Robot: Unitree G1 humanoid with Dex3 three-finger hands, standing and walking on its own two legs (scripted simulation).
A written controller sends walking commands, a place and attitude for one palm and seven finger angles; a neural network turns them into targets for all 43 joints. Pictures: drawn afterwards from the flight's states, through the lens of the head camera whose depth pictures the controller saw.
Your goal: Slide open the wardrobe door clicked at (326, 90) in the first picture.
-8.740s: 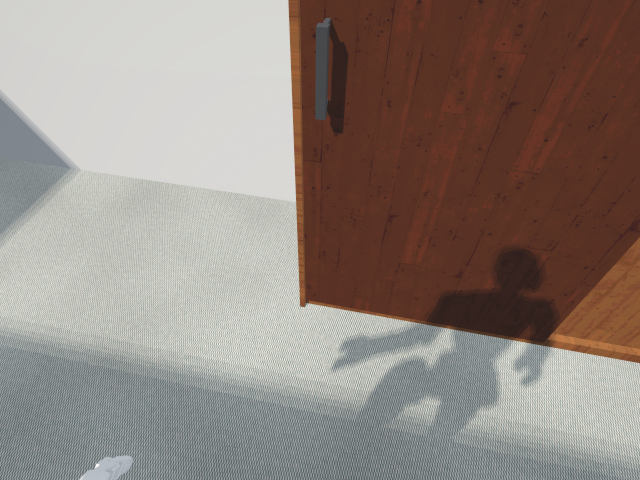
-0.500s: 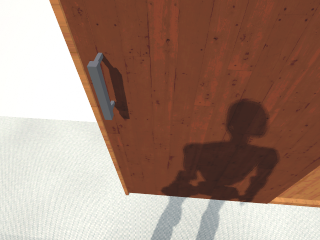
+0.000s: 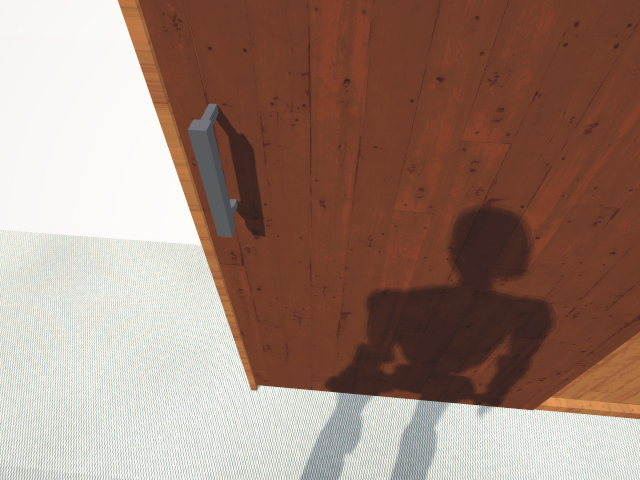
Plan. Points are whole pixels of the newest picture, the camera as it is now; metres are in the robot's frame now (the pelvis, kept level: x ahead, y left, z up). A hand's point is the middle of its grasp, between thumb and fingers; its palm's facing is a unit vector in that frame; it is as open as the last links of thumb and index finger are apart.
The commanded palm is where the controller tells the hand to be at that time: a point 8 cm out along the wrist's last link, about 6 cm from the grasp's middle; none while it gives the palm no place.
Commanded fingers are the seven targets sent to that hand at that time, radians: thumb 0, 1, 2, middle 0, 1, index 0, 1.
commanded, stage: look again from close up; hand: left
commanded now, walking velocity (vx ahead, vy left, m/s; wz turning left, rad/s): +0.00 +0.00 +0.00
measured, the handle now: (219, 175) +0.45 +0.17 +0.14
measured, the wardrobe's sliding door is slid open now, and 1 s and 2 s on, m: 0.00 0.00 0.00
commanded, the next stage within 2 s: raise the hand with hooked fingers in 0.02 s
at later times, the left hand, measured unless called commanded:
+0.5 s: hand (188, 444) +0.16 +0.17 -0.01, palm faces -0.09 -1.00 +0.03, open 8.3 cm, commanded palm +0.12 +0.25 -0.02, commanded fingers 0.00 0.43 0.70 -0.23 -0.60 -0.23 -0.60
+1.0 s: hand (92, 405) +0.18 +0.25 +0.06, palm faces +0.06 -1.00 -0.05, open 11.4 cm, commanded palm +0.14 +0.30 +0.06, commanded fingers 0.00 -0.15 0.45 -0.28 -0.98 -0.28 -0.98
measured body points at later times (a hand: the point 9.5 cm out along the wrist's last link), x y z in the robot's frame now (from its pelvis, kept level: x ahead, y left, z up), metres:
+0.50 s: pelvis -0.04 +0.01 -0.04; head -0.03 +0.02 +0.41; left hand +0.16 +0.22 -0.01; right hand +0.17 -0.24 -0.08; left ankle -0.02 +0.14 -0.74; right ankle -0.05 -0.09 -0.74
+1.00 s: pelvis -0.05 +0.03 -0.03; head -0.04 +0.03 +0.42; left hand +0.17 +0.31 +0.06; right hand +0.10 -0.19 -0.11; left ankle -0.02 +0.14 -0.74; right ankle -0.05 -0.09 -0.74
